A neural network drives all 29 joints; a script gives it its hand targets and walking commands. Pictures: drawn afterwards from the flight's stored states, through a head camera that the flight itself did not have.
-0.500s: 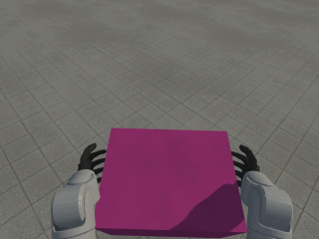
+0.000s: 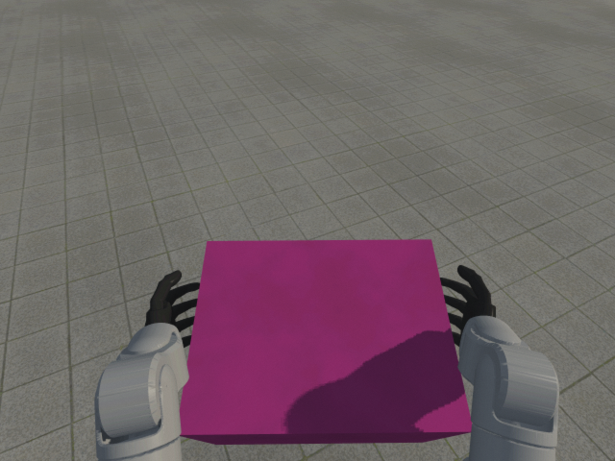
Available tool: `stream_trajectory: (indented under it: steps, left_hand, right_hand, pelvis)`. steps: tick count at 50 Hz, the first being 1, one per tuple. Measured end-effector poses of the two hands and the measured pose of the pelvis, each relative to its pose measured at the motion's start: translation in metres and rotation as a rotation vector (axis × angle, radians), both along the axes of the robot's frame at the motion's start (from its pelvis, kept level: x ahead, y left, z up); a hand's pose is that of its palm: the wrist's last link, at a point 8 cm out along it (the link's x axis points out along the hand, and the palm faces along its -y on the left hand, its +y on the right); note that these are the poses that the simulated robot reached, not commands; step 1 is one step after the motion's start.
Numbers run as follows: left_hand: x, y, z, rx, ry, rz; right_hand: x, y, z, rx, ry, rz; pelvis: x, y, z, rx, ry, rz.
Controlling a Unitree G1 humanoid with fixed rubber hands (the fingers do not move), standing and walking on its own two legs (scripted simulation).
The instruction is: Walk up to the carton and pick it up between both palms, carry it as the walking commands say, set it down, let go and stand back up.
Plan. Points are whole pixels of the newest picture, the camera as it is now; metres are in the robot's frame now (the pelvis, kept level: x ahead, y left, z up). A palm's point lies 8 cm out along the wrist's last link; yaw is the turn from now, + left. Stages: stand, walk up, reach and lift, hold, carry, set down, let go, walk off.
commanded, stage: carry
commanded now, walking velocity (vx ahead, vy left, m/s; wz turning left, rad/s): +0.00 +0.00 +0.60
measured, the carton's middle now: (319, 346) +0.26 +0.00 +0.03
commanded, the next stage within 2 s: none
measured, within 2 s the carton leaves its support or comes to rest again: neither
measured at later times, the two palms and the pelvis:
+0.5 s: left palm (90, 418) +0.15 +0.22 +0.10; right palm (436, 339) +0.23 -0.13 +0.11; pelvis -0.05 +0.00 +0.01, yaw +12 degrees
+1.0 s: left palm (95, 451) +0.12 +0.20 +0.11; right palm (467, 364) +0.19 -0.15 +0.12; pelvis -0.08 -0.02 +0.02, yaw +12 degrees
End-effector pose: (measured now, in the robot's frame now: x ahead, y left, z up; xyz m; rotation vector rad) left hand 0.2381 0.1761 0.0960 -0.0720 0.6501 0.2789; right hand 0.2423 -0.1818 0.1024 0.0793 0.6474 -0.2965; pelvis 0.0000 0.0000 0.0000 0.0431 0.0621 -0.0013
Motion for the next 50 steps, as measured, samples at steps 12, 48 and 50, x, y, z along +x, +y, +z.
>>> stream_trajectory:
  steps: [12, 48, 50]
  left_hand:
    - [-0.053, 0.014, -0.006, 0.025, 0.041, 0.140]
    - [-0.120, 0.023, 0.017, 0.003, 0.020, 0.209]
    - [-0.122, 0.022, 0.018, 0.001, 0.015, 0.210]
  right_hand:
    - [-0.005, 0.018, -0.020, 0.026, 0.040, 0.138]
    - [-0.048, 0.032, 0.012, 0.003, 0.015, 0.205]
    - [-0.050, 0.030, 0.014, 0.003, 0.010, 0.203]
  pelvis:
    - [-0.024, -0.015, 0.003, -0.046, -0.006, 0.127]
    - [-0.076, -0.021, 0.020, -0.037, -0.031, 0.210]
    - [-0.077, -0.022, 0.020, -0.036, -0.033, 0.210]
